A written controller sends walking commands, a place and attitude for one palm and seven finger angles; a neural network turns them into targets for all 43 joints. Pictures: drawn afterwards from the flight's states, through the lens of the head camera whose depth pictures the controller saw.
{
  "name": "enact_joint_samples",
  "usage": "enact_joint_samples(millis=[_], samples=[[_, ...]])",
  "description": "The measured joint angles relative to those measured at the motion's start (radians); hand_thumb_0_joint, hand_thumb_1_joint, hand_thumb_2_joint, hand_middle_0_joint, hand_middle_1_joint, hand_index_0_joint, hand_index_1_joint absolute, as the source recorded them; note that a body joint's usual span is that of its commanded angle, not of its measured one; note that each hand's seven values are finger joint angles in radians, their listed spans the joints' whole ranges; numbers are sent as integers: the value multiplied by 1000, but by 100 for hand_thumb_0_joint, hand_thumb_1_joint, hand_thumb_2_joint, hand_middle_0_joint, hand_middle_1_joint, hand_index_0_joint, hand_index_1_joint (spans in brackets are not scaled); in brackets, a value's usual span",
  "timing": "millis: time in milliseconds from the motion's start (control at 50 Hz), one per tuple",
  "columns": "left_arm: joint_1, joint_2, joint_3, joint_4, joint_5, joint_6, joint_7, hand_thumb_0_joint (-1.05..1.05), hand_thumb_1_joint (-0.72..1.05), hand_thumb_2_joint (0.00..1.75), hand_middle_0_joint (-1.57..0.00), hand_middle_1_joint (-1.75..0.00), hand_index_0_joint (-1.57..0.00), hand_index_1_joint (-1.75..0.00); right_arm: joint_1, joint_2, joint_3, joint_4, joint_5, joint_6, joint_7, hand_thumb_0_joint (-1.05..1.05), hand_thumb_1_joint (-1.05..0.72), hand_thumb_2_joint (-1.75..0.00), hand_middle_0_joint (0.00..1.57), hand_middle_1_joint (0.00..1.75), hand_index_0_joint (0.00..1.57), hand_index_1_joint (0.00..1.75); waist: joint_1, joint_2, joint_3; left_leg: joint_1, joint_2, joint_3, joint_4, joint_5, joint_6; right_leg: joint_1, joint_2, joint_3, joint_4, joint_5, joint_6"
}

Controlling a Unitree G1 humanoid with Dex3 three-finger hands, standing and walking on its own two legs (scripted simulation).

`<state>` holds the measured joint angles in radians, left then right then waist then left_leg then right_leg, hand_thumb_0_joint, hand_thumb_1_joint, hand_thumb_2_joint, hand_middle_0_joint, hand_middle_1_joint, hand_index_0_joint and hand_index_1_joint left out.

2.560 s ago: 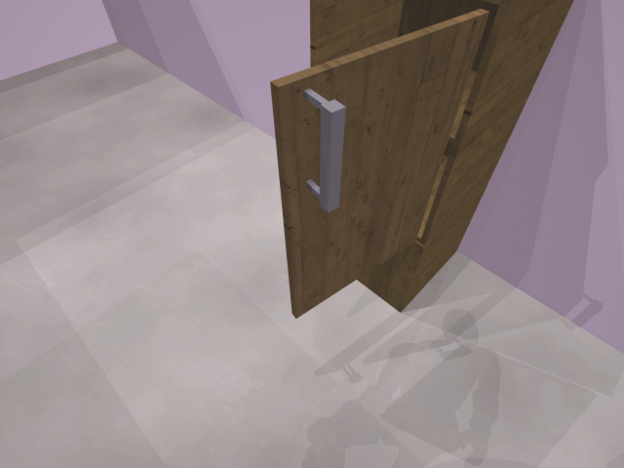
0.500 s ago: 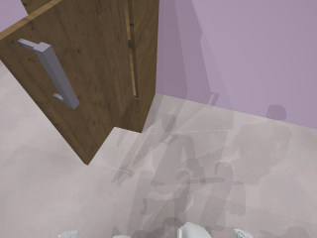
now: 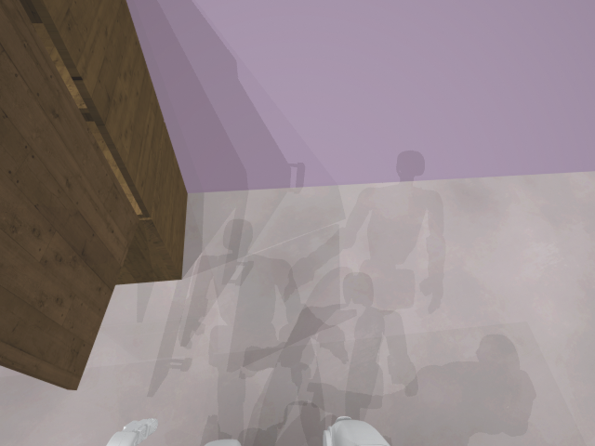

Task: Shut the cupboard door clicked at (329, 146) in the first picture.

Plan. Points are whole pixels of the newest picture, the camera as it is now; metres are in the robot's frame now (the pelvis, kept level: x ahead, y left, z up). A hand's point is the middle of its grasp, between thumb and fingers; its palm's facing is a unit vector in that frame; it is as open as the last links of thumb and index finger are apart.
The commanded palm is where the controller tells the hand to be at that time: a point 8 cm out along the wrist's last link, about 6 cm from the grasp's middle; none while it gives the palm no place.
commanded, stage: walk to a spot facing it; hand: left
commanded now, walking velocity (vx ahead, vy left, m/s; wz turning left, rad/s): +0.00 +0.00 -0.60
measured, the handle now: out of the picture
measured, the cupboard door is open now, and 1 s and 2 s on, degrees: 80 80 80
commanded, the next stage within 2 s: turn to face it in 1.42 s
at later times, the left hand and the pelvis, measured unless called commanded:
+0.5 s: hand (207, 423) +0.16 +0.14 -0.16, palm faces -0.25 -0.95 -0.21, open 7.4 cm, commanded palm none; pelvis +0.07 -0.04 +0.01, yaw -17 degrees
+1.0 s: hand (358, 243) +0.49 -0.10 -0.15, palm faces -0.59 -0.77 -0.24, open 7.4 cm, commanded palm none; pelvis +0.24 -0.17 -0.01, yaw -35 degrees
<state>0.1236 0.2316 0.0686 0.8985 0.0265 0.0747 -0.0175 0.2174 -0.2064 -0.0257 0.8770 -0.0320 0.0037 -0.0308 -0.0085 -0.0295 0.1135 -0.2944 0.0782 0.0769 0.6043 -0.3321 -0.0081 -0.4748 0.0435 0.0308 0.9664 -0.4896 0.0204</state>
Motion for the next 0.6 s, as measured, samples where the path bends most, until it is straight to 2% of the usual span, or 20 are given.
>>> enact_joint_samples(millis=[20,60,140,180,200,220,240,280,320,360,420,480,520,540,560,600], samples=[[-6,1,3,0,0,0,-5,1,90,90,-20,-30,-21,-30,9,8,4,2,-2,0,0,0,-91,-90,20,30,20,30,3,1,1,15,8,7,-20,3,-6,-12,-12,-20,51,-1,8],[-13,-2,5,-6,-1,0,-12,1,90,90,-20,-30,-20,-30,23,17,8,7,-5,1,-1,0,-91,-90,21,30,20,30,9,12,4,43,28,23,-58,15,-17,-9,-35,-57,56,1,16],[-17,-9,3,-18,-3,-9,-19,1,90,90,-20,-30,-20,-30,37,18,5,14,-5,3,3,0,-90,-90,21,30,20,30,4,46,6,72,73,65,-68,5,-41,64,-54,-104,-133,27,8],[-14,-9,1,-22,-3,-19,-20,1,90,90,-20,-30,-20,-30,45,11,-1,15,-1,6,8,0,-90,-90,21,30,20,30,-1,61,5,71,96,87,-28,-25,-58,128,-52,-120,-282,116,-5],[-8,-1,-1,-30,-1,-29,-19,1,90,90,-20,-30,-20,-30,54,10,-5,13,5,10,11,0,-90,-90,21,30,20,30,-4,52,-3,52,97,99,25,-45,-63,165,-61,-114,-366,218,-27],[-6,1,1,-28,0,-43,-13,1,90,90,-20,-30,-20,-30,48,4,-9,17,11,20,13,0,-90,-90,21,30,20,30,-2,52,-5,15,96,85,123,-110,-67,165,-58,-104,-370,196,-48],[-9,-6,-1,-22,-3,-51,-4,1,90,90,-20,-30,-20,-30,33,-8,-14,25,15,35,13,0,-90,-90,21,30,20,30,-4,66,4,-27,87,43,234,-172,-67,156,-48,-99,-344,170,-56],[-2,-19,-3,-15,-4,-52,11,1,90,90,-20,-30,-20,-30,3,-26,-25,39,16,57,12,0,-91,-90,21,30,20,30,-6,79,15,-100,58,-15,408,-198,-66,165,-34,-83,-344,153,-58],[17,-25,-4,-7,-1,-49,20,1,90,90,-20,-30,-21,-30,-20,-33,-31,41,14,62,18,1,-91,-90,21,30,20,30,-4,71,16,-146,36,-28,469,-158,-69,186,-27,-59,-384,171,-53],[39,-28,-5,6,2,-51,20,1,90,90,-20,-30,-21,-30,-36,-34,-35,32,13,56,26,1,-91,-90,21,30,20,30,-1,55,10,-164,19,-26,439,-121,-70,209,-24,-33,-429,191,-54],[77,-30,-7,27,6,-56,11,1,90,90,-20,-30,-21,-30,-49,-31,-39,17,12,39,36,1,-91,-90,20,30,20,30,11,32,-7,-153,-3,-22,317,-92,-67,237,-20,4,-477,201,-57],[112,-29,-3,47,7,-59,1,1,90,90,-20,-30,-21,-30,-60,-27,-39,6,14,20,39,1,-91,-90,20,30,20,30,27,14,-19,-112,-27,-23,174,-79,-58,259,-12,41,-493,190,-53],[138,-27,3,59,4,-58,-3,1,90,90,-20,-30,-21,-30,-60,-24,-31,-2,15,-3,36,1,-91,-90,20,30,20,30,35,3,-30,-50,-40,-17,26,-35,-50,261,-4,67,-467,162,-43],[155,-28,5,61,1,-55,-6,1,90,90,-20,-30,-21,-30,-54,-28,-25,-10,12,-20,33,0,-91,-90,20,30,20,30,36,11,-43,-19,-34,-20,-49,-15,-27,243,9,73,-423,127,-47],[159,-24,7,69,-1,-51,-8,1,90,90,-20,-30,-21,-30,-52,-25,-22,-14,6,-36,26,0,-91,-90,20,30,20,30,34,8,-45,-18,-29,-10,-38,17,-2,210,8,62,-324,61,-47],[150,-12,14,88,5,-42,-15,1,90,90,-20,-30,-21,-30,-36,-9,-11,-16,-4,-55,19,0,-91,-90,20,30,20,30,30,-7,-40,8,-19,22,-14,-6,14,121,-8,20,-67,12,-45]])
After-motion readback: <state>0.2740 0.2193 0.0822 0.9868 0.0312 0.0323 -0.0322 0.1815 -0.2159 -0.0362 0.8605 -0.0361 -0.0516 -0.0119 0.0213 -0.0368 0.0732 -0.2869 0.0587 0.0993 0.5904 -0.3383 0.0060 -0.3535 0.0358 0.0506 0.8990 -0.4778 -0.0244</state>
